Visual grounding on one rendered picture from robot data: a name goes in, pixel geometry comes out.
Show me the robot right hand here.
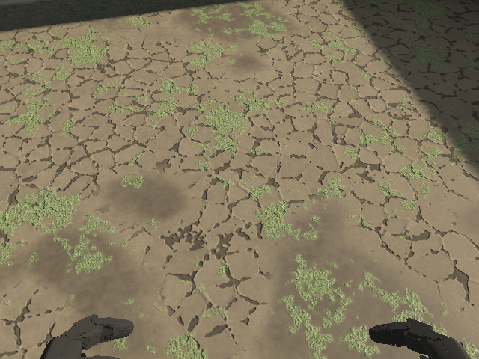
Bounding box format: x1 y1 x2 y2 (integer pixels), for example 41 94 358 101
369 318 471 359

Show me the robot left hand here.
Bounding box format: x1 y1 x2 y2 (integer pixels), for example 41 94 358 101
40 314 134 359

